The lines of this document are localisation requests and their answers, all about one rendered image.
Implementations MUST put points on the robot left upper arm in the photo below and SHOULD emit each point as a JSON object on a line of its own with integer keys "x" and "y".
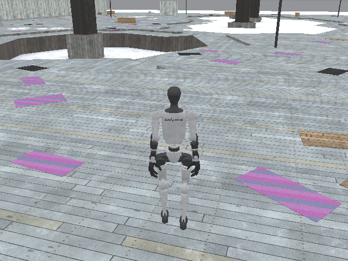
{"x": 155, "y": 125}

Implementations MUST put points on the robot right hand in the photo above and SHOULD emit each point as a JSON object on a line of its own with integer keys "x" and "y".
{"x": 197, "y": 167}

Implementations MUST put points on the left robot forearm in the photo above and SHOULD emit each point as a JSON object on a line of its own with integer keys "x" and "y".
{"x": 153, "y": 150}

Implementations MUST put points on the robot left hand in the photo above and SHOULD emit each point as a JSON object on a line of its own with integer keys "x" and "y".
{"x": 151, "y": 169}

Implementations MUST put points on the robot right foot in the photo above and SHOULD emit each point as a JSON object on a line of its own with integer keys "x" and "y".
{"x": 183, "y": 225}

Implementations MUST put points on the robot left shin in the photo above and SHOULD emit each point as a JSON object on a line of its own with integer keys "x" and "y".
{"x": 163, "y": 198}

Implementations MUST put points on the robot right upper arm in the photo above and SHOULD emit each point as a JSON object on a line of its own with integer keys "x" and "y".
{"x": 192, "y": 124}

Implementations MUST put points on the right robot forearm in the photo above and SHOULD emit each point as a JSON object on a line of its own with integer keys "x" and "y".
{"x": 194, "y": 149}

